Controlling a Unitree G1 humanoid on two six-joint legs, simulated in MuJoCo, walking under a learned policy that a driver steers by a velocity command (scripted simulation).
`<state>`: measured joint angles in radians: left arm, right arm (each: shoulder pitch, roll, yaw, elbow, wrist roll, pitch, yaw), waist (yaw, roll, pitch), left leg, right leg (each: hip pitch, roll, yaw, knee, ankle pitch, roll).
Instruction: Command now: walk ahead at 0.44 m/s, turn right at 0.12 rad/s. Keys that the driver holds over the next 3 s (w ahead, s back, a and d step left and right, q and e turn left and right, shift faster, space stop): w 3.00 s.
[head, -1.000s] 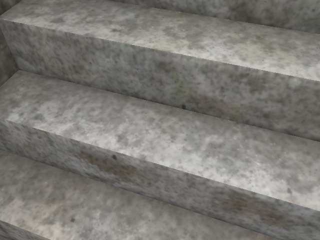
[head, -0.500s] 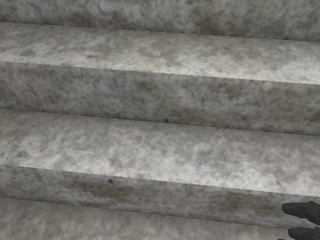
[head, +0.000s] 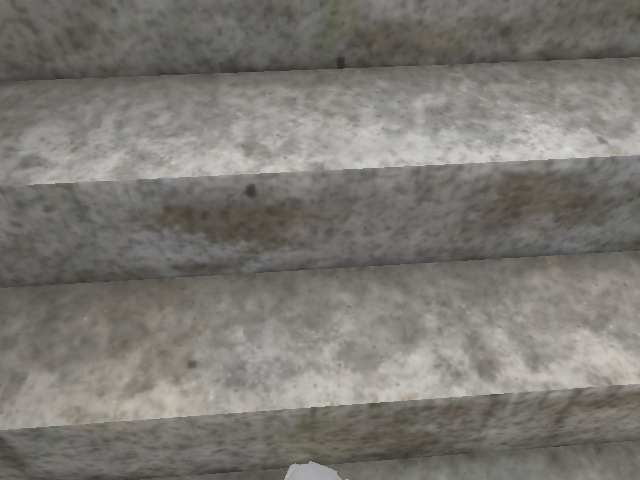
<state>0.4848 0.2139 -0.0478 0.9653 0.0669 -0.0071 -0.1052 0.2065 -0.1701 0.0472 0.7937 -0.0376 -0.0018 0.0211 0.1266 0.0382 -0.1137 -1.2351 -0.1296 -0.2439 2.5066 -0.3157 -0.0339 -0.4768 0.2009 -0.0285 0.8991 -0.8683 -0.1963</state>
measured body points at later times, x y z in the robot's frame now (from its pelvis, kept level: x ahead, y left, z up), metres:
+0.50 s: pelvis -0.07 +0.07 +0.01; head -0.06 +0.08 +0.46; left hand +0.11 +0.30 -0.09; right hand +0.05 -0.15 -0.11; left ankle -0.09 +0.16 -0.67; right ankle -0.07 -0.04 -0.53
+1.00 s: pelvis -0.04 -0.02 -0.01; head -0.02 -0.02 +0.44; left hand +0.19 +0.17 -0.10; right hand +0.00 -0.28 -0.14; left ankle -0.06 +0.05 -0.68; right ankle -0.10 -0.13 -0.49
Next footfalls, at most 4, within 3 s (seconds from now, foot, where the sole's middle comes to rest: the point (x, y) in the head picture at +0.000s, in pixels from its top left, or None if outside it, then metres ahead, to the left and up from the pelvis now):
0.16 left None -0.04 0.17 -0.70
0.66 right None -0.09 -0.07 -0.72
0.90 left None -0.03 0.05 -0.70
1.24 right None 0.02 -0.22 -0.70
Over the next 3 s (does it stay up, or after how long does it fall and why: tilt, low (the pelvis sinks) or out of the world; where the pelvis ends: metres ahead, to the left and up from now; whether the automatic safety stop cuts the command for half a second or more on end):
stays up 0.57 -0.11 0.49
